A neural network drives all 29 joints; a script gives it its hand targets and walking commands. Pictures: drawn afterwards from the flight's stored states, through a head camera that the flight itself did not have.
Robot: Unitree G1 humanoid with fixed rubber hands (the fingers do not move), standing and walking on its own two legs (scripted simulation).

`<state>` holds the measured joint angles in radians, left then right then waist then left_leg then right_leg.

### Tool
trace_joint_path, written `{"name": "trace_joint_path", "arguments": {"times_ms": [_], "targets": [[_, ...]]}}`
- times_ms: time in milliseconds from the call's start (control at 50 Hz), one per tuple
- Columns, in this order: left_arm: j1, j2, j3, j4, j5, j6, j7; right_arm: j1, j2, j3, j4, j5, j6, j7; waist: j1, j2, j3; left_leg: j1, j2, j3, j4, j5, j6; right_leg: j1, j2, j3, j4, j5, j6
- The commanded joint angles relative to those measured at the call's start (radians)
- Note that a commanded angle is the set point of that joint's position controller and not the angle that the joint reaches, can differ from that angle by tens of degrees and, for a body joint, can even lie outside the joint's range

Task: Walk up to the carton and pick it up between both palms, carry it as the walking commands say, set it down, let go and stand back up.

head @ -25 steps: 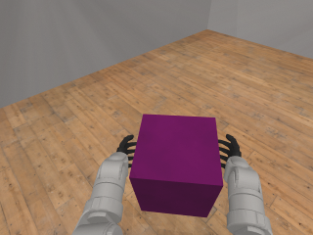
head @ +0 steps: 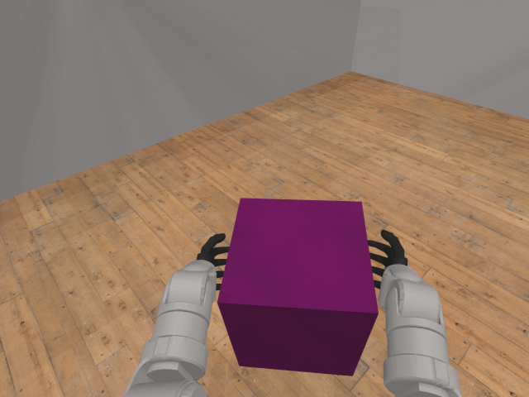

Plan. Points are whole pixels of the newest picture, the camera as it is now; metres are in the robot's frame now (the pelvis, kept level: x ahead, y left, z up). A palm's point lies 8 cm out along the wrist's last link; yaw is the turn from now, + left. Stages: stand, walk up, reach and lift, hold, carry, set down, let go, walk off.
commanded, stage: reach and lift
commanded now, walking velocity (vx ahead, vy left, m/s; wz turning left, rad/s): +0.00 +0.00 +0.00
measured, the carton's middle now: (297, 288) +0.34 -0.02 -0.01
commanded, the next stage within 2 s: hold in 0.72 s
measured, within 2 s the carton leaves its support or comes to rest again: neither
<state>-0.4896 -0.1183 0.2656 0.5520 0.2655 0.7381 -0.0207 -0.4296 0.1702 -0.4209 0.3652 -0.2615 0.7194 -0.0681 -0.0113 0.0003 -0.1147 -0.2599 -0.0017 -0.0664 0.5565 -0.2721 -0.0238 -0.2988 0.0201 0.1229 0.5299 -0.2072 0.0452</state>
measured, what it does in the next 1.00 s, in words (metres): stands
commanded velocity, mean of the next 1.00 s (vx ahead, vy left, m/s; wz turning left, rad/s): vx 0.00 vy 0.00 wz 0.00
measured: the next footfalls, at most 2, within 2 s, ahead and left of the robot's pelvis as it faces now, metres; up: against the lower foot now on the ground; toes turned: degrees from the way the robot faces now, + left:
none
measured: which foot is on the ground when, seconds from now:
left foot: down 0.00-1.00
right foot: down 0.00-1.00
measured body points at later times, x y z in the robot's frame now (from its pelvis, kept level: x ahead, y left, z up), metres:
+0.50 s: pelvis +0.01 +0.00 +0.00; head -0.05 +0.00 +0.45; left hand +0.33 +0.14 +0.06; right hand +0.33 -0.16 +0.07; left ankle +0.02 +0.14 -0.73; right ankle +0.05 -0.14 -0.73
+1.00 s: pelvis +0.00 +0.00 +0.00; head -0.07 +0.00 +0.45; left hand +0.32 +0.14 +0.05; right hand +0.32 -0.16 +0.07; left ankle +0.02 +0.14 -0.73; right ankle +0.05 -0.14 -0.73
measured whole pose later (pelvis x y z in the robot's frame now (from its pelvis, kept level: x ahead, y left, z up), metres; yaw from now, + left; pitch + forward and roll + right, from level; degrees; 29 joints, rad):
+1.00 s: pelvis +0.00 +0.00 +0.00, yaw +0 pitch -3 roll +0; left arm -0.44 -0.12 0.26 0.50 0.27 0.77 -0.02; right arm -0.39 0.17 -0.38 0.35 -0.26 0.73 -0.06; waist 0.02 0.00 -0.11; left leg -0.21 0.00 -0.07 0.52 -0.26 -0.03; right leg -0.25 0.02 0.12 0.50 -0.20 0.04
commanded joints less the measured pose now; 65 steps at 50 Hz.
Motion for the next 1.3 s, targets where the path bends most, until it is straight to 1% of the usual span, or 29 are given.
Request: {"name": "trace_joint_path", "arguments": {"times_ms": [0,20,40,60,80,120,240,320,340,380,400,420,440,540,580,680,700,720,740,780,840,860,940,1000,1040,1060,1140,1240,1280], "targets": [[-0.684,-1.071,-0.452,-0.134,-0.256,-0.066,-0.238,-0.697,0.983,0.664,0.087,0.251,0.008,0.369,0.033,0.008,-0.257,0.128,-0.061,-0.015,-0.2,-0.013,0.0,0.261,0.074,-0.103,-0.096,-0.025,-0.037],[-0.617,-1.055,-0.473,-0.162,-0.267,-0.07,-0.238,-0.706,1.003,0.709,0.052,0.268,0.007,0.358,0.055,-0.053,-0.308,0.158,-0.073,-0.006,-0.178,0.108,0.006,0.277,0.068,-0.101,-0.1,0.063,-0.018],[-0.67,-1.036,-0.5,-0.195,-0.279,-0.072,-0.235,-0.621,1.005,0.686,0.093,0.276,0.016,0.359,0.036,0.04,-0.292,0.186,-0.074,-0.003,-0.176,0.136,-0.003,0.264,0.069,-0.091,-0.101,0.104,-0.027],[-0.648,-1.086,-0.538,-0.219,-0.312,-0.068,-0.229,-0.636,1.006,0.714,0.058,0.295,0.014,0.364,0.019,-0.023,-0.336,0.208,-0.063,-0.027,-0.175,0.177,-0.005,0.251,0.084,-0.107,-0.091,0.119,-0.027],[-0.659,-1.053,-0.535,-0.265,-0.304,-0.072,-0.221,-0.637,1.014,0.729,0.034,0.297,0.014,0.369,0.056,0.02,-0.38,0.217,-0.068,-0.014,-0.171,0.198,-0.016,0.286,0.088,-0.105,-0.078,0.141,-0.034],[-0.616,-1.073,-0.562,-0.274,-0.331,-0.065,-0.217,-0.568,1.01,0.748,0.072,0.296,0.03,0.363,0.032,-0.022,-0.374,0.237,-0.064,-0.016,-0.164,0.261,-0.017,0.267,0.097,-0.112,-0.084,0.17,-0.027],[-0.447,-1.006,-0.45,-0.141,-0.243,-0.023,-0.228,-0.508,1.007,0.674,0.12,0.248,0.053,0.356,0.069,-0.047,-0.193,0.184,-0.072,-0.008,-0.197,0.172,0.001,0.246,0.085,-0.098,-0.127,0.123,-0.023],[-0.486,-1.026,-0.488,-0.186,-0.257,-0.031,-0.229,-0.534,0.979,0.704,0.034,0.262,0.035,0.36,0.073,0.017,-0.23,0.206,-0.072,-0.014,-0.196,0.215,-0.01,0.269,0.094,-0.092,-0.12,0.148,-0.032],[-0.487,-1.057,-0.514,-0.22,-0.273,-0.022,-0.225,-0.484,0.981,0.686,0.055,0.253,0.037,0.36,0.037,0.031,-0.244,0.214,-0.075,-0.016,-0.194,0.27,-0.017,0.278,0.101,-0.092,-0.116,0.194,-0.037],[-0.5,-1.042,-0.527,-0.25,-0.286,-0.031,-0.225,-0.47,0.999,0.711,0.062,0.262,0.044,0.358,0.04,-0.007,-0.246,0.22,-0.072,-0.015,-0.193,0.249,-0.006,0.277,0.097,-0.096,-0.118,0.171,-0.029],[-0.474,-1.039,-0.512,-0.223,-0.268,-0.024,-0.222,-0.466,0.996,0.698,0.062,0.25,0.039,0.356,0.051,0.043,-0.237,0.201,-0.078,-0.014,-0.2,0.242,-0.01,0.302,0.091,-0.091,-0.116,0.178,-0.037],[-0.442,-1.031,-0.482,-0.193,-0.262,-0.025,-0.227,-0.507,0.998,0.696,0.064,0.256,0.044,0.358,0.062,-0.033,-0.229,0.171,-0.073,-0.021,-0.201,0.216,0.0,0.297,0.095,-0.095,-0.114,0.158,-0.024],[-0.453,-1.06,-0.541,-0.257,-0.284,-0.025,-0.227,-0.47,1.002,0.726,0.015,0.265,0.039,0.353,0.033,-0.008,-0.281,0.238,-0.075,-0.016,-0.187,0.308,-0.007,0.284,0.1,-0.094,-0.108,0.235,-0.023],[-0.453,-1.017,-0.52,-0.244,-0.263,-0.017,-0.228,-0.486,0.98,0.716,0.02,0.258,0.051,0.354,0.053,-0.04,-0.189,0.164,-0.078,-0.011,-0.206,0.192,-0.003,0.29,0.101,-0.095,-0.128,0.141,-0.017],[-0.48,-1.018,-0.512,-0.229,-0.254,-0.02,-0.238,-0.497,0.997,0.71,0.035,0.254,0.051,0.351,0.05,0.013,-0.166,0.152,-0.071,-0.01,-0.211,0.11,0.001,0.266,0.088,-0.09,-0.127,0.071,-0.029],[-0.446,-1.011,-0.5,-0.222,-0.256,-0.022,-0.239,-0.518,1.02,0.73,0.003,0.265,0.041,0.354,0.073,-0.018,-0.216,0.145,-0.08,0.004,-0.202,0.141,0.008,0.314,0.087,-0.083,-0.121,0.119,-0.023],[-0.53,-1.028,-0.541,-0.254,-0.289,-0.026,-0.243,-0.517,1.023,0.741,0.003,0.275,0.034,0.348,0.038,0.017,-0.219,0.171,-0.09,0.007,-0.195,0.13,0.003,0.266,0.079,-0.087,-0.128,0.091,-0.03],[-0.519,-1.037,-0.535,-0.259,-0.293,-0.027,-0.242,-0.513,1.034,0.734,0.017,0.271,0.043,0.352,0.055,-0.034,-0.226,0.182,-0.078,-0.007,-0.198,0.125,0.006,0.26,0.09,-0.093,-0.127,0.063,-0.028],[-0.493,-1.04,-0.527,-0.246,-0.281,-0.019,-0.242,-0.527,1.024,0.737,-0.007,0.283,0.041,0.353,0.057,0.035,-0.217,0.165,-0.084,0.0,-0.201,0.125,0.003,0.286,0.083,-0.089,-0.124,0.089,-0.032],[-0.518,-1.036,-0.522,-0.222,-0.291,-0.021,-0.244,-0.515,1.032,0.723,0.039,0.268,0.052,0.356,0.037,-0.032,-0.212,0.172,-0.081,-0.004,-0.206,0.075,0.003,0.254,0.088,-0.099,-0.13,0.025,-0.028],[-0.505,-1.023,-0.494,-0.213,-0.268,-0.03,-0.25,-0.55,1.039,0.712,0.052,0.261,0.043,0.358,0.069,-0.032,-0.198,0.132,-0.076,-0.003,-0.203,0.058,0.012,0.288,0.08,-0.086,-0.128,0.021,-0.028],[-0.542,-1.037,-0.502,-0.196,-0.273,-0.023,-0.251,-0.537,1.026,0.697,0.07,0.261,0.047,0.359,0.038,-0.007,-0.182,0.122,-0.072,-0.013,-0.216,0.019,0.008,0.276,0.085,-0.094,-0.122,0.002,-0.034],[-0.474,-1.015,-0.491,-0.19,-0.246,-0.023,-0.248,-0.493,1.028,0.694,0.083,0.254,0.047,0.366,0.06,-0.026,-0.156,0.105,-0.077,-0.002,-0.219,0.053,0.006,0.28,0.087,-0.096,-0.136,0.032,-0.027],[-0.549,-1.037,-0.524,-0.235,-0.291,-0.036,-0.255,-0.491,1.039,0.725,0.071,0.259,0.047,0.36,0.033,-0.02,-0.188,0.152,-0.074,-0.002,-0.213,0.009,0.01,0.258,0.079,-0.098,-0.134,-0.017,-0.03],[-0.537,-1.025,-0.516,-0.232,-0.283,-0.037,-0.259,-0.534,1.05,0.728,0.032,0.271,0.035,0.368,0.063,-0.039,-0.202,0.122,-0.077,-0.001,-0.209,-0.016,0.014,0.273,0.081,-0.094,-0.133,-0.042,-0.03],[-0.448,-1.036,-0.518,-0.2,-0.268,-0.031,-0.254,-0.515,1.009,0.744,0.008,0.286,0.033,0.367,0.055,0.008,-0.202,0.155,-0.062,-0.01,-0.216,0.081,0.009,0.284,0.084,-0.097,-0.126,0.057,-0.034],[-0.455,-1.054,-0.593,-0.343,-0.331,-0.037,-0.25,-0.439,1.049,0.806,-0.062,0.305,0.035,0.359,0.046,-0.025,-0.338,0.227,-0.082,-0.005,-0.18,0.275,0.004,0.33,0.088,-0.094,-0.113,0.221,-0.02],[-0.355,-1.029,-0.563,-0.283,-0.295,-0.005,-0.247,-0.387,1.03,0.789,-0.026,0.288,0.063,0.351,0.054,-0.045,-0.18,0.163,-0.077,-0.001,-0.204,0.2,0.009,0.289,0.091,-0.088,-0.137,0.154,-0.019],[-0.399,-1.025,-0.556,-0.273,-0.281,-0.003,-0.252,-0.389,1.004,0.751,0.0,0.263,0.057,0.35,0.039,0.036,-0.127,0.14,-0.076,0.002,-0.218,0.133,0.003,0.286,0.083,-0.086,-0.149,0.104,-0.036]]}}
